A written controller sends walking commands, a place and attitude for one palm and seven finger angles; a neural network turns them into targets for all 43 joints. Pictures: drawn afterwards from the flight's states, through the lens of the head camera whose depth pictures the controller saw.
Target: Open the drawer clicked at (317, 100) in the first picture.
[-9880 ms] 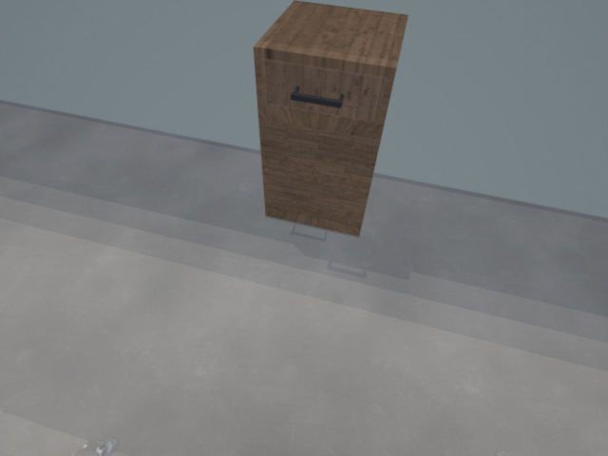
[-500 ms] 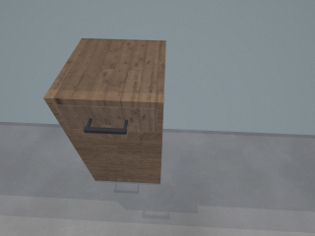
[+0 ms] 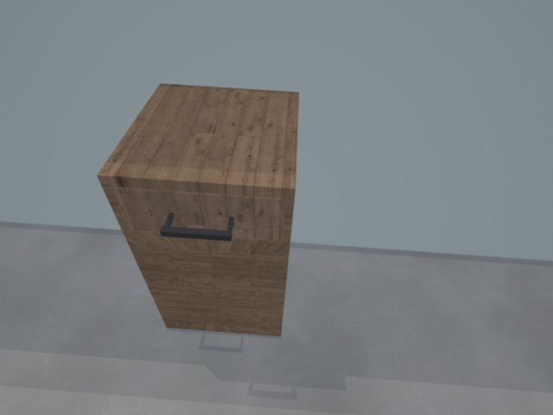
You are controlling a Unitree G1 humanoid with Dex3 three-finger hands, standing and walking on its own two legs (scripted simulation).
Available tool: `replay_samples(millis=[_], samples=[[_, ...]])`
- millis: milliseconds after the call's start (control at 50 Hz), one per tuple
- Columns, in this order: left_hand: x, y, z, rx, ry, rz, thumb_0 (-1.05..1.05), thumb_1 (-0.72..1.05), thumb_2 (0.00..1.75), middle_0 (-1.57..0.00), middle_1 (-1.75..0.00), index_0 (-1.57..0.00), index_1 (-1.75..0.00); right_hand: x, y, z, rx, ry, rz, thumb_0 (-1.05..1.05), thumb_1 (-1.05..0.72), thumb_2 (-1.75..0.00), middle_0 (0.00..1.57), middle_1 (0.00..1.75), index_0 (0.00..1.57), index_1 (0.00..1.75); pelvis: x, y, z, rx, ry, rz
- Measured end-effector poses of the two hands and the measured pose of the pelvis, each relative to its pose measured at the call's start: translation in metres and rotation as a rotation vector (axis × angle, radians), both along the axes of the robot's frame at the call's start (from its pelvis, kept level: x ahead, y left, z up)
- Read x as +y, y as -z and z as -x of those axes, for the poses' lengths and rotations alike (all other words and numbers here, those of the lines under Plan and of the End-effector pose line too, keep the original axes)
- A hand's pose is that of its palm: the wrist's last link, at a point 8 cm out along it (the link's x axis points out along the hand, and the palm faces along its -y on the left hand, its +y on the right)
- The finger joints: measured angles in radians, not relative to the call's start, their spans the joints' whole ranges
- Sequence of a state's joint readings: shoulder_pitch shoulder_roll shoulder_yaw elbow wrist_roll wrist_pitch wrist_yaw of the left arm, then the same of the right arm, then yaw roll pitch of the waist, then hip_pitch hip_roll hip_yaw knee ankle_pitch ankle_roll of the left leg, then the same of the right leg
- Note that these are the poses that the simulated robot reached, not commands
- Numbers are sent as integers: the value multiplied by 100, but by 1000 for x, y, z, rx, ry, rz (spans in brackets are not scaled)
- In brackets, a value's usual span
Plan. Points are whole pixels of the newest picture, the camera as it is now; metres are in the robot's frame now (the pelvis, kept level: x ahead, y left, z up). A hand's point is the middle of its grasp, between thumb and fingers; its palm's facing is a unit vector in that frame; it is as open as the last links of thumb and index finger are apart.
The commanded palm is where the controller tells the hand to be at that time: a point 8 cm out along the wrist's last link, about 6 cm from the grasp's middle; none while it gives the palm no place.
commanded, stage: come to a stop and stand still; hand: left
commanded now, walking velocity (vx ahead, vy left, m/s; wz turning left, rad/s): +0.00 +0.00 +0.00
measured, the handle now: (198, 226) +0.54 +0.21 -0.12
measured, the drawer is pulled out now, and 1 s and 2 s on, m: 0.00 0.00 0.00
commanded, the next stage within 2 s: look again from close up in 0.92 s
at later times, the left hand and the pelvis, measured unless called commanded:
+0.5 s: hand out of the picture -0.05 +0.18 -0.18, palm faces +0.03 -0.99 -0.12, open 7.4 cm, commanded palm none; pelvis -0.01 +0.04 +0.00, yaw +0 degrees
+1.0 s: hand out of the picture -0.03 +0.19 -0.18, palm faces +0.02 -0.99 -0.14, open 7.4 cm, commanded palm none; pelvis +0.00 +0.05 +0.00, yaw -1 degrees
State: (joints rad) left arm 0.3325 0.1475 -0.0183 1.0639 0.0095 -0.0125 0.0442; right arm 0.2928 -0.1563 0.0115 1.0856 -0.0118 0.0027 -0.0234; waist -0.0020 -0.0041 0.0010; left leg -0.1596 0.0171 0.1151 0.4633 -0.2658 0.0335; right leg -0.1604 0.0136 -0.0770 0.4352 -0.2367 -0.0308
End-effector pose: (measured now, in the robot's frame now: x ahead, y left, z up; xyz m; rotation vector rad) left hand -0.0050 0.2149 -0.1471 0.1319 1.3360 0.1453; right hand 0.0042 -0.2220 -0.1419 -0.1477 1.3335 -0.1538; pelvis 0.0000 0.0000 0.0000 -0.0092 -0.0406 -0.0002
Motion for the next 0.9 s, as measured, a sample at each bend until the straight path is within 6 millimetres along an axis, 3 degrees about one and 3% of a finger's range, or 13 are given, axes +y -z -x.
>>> replay_samples(millis=[200, 340, 580, 900], samples=[[2, 3, 25, 65, -9, 32, 0, 90, 90, -20, -30, -20, -30, 25, 1, 41, 98, 31, -21, 1, -91, -90, 20, 30, 20, 30, 14, -1, 8, 0, 3, 2], [6, 5, 38, 100, -16, 50, 0, 90, 90, -20, -30, -20, -30, 42, 0, 55, 128, 46, -31, 1, -91, -90, 20, 30, 20, 30, 25, -1, 11, 6, 4, 3], [16, 6, 46, 123, -22, 62, 0, 90, 90, -20, -30, -20, -30, 60, 1, 46, 95, 49, -31, 1, -91, -90, 20, 30, 20, 30, 42, -1, 11, 8, 9, 1], [29, 4, 37, 135, -16, 46, 0, 91, 90, -20, -30, -20, -30, 66, 2, 34, 82, 56, -25, 0, -91, -90, 20, 30, 20, 30, 51, -1, 3, 16, 21, -4]])
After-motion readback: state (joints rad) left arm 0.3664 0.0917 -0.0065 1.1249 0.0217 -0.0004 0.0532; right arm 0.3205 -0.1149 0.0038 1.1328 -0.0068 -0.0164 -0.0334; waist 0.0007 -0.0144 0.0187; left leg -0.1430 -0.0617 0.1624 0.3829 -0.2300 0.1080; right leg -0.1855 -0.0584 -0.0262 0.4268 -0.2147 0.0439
